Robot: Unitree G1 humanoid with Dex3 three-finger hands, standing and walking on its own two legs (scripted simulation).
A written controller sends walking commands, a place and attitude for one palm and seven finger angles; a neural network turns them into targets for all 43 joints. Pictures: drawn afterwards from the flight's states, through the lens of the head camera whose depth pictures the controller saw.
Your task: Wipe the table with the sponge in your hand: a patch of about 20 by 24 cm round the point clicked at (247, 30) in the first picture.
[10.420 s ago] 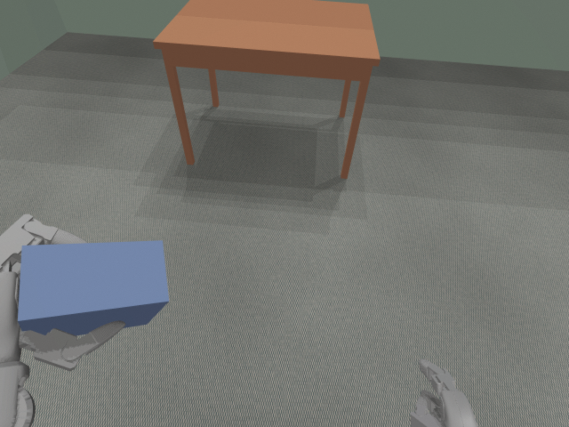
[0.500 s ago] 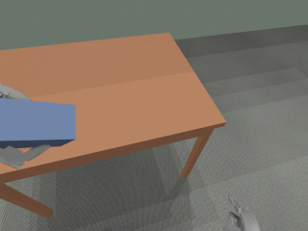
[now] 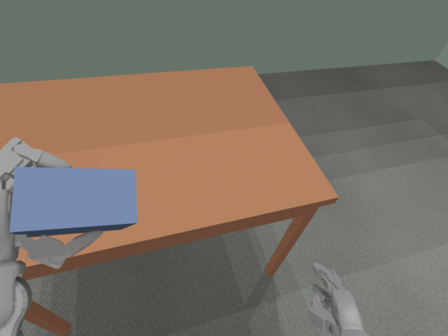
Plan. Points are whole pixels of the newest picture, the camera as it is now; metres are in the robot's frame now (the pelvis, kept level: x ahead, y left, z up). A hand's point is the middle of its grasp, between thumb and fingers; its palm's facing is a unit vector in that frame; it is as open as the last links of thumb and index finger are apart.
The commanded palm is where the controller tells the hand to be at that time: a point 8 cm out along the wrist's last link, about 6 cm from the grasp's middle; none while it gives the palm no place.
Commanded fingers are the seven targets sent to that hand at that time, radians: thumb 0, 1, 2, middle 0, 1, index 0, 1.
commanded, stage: shuffle to correct the standing spot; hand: left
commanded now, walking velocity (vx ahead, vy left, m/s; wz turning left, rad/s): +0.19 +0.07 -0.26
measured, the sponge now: (95, 204) +0.24 +0.21 +0.16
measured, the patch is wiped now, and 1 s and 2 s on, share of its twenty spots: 0.00 0.00 0.00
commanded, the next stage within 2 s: none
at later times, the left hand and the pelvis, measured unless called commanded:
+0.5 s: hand (79, 189) +0.26 +0.24 +0.16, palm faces +0.35 -0.85 -0.39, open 10.9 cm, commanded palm +0.20 +0.28 +0.17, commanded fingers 0.00 0.10 1.30 -1.20 -1.60 -1.20 -1.60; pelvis +0.03 +0.00 -0.01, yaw -1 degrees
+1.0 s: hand (59, 199) +0.24 +0.27 +0.15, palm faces +0.38 -0.84 -0.38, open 10.9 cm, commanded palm +0.19 +0.30 +0.17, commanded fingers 0.00 0.10 1.30 -1.20 -1.60 -1.20 -1.60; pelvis +0.02 +0.02 -0.01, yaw +0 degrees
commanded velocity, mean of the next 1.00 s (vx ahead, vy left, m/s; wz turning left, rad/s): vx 0.18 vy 0.09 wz -0.04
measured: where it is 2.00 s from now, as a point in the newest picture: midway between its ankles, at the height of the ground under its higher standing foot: outside the picture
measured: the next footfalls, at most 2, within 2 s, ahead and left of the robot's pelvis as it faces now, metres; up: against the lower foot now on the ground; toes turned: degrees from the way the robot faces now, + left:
none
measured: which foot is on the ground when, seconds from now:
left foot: down 0.00-1.00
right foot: down 0.00-1.00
